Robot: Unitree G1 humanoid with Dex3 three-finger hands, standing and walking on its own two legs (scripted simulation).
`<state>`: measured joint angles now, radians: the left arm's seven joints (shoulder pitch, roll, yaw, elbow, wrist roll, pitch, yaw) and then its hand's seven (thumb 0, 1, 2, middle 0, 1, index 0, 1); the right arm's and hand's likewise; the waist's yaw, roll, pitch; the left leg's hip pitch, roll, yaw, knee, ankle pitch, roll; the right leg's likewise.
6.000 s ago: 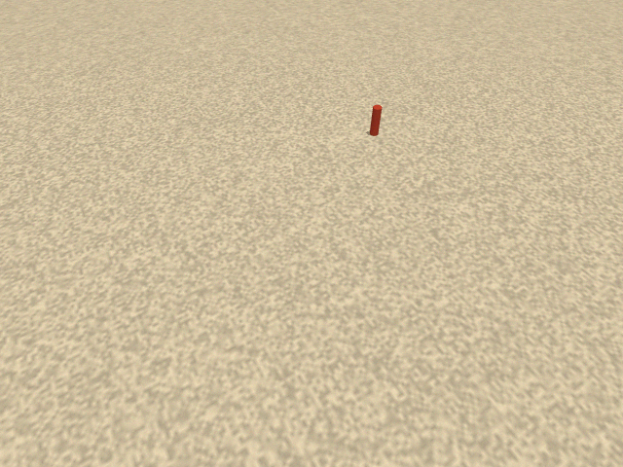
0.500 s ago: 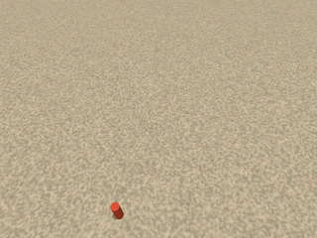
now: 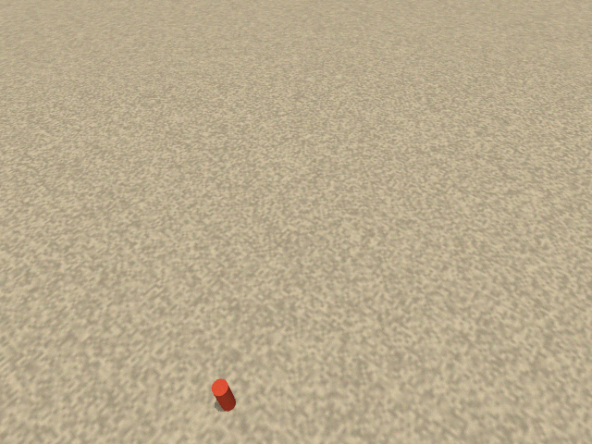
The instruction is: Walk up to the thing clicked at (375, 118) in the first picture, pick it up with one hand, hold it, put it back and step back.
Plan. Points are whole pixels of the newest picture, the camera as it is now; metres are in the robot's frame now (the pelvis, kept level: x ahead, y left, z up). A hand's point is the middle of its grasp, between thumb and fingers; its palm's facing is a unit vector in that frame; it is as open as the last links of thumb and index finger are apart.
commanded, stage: walk up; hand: left
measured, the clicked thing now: (224, 395) +0.39 +0.23 -0.70
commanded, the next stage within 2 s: stand in 0.06 s
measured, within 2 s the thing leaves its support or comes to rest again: neither
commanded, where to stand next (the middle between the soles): +0.05 +0.00 m, yaw +2 degrees
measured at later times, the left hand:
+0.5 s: hand out of the picture +0.09 +0.25 -0.15, palm faces -0.02 -0.94 -0.34, open 7.4 cm
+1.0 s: hand out of the picture +0.08 +0.25 -0.16, palm faces -0.01 -0.94 -0.34, open 7.4 cm
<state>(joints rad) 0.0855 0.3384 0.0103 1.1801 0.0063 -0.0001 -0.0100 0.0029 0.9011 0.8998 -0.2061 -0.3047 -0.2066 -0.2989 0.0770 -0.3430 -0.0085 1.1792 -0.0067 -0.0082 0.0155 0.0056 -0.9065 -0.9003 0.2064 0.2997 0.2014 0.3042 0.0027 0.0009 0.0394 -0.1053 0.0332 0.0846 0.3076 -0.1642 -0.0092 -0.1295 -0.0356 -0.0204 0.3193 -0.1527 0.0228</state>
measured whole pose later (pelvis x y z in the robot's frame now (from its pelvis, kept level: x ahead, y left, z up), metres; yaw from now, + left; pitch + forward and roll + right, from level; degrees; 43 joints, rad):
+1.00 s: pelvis +0.01 -0.01 +0.00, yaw +1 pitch -2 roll +0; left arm 0.11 0.35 0.00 1.14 0.01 0.00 -0.01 0.00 0.90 0.90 -0.21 -0.30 -0.21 -0.30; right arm 0.10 -0.35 0.00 1.15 -0.01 0.00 0.01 0.01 -0.91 -0.90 0.21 0.30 0.20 0.30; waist 0.00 0.00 0.04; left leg -0.09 0.04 0.07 0.30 -0.17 -0.02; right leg -0.11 -0.03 -0.04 0.31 -0.17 0.01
